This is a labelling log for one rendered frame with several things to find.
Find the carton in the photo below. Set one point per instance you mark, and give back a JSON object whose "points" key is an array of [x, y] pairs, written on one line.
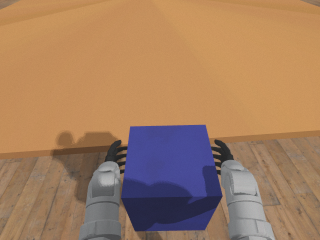
{"points": [[170, 178]]}

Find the robot right hand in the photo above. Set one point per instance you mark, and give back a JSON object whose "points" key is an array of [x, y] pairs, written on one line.
{"points": [[224, 151]]}

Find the left robot forearm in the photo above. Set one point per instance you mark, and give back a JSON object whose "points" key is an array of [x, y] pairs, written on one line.
{"points": [[101, 220]]}

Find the right robot forearm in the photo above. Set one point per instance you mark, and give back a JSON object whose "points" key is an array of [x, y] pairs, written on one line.
{"points": [[245, 207]]}

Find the robot left hand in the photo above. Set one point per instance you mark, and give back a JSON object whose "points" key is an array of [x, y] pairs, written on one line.
{"points": [[111, 154]]}

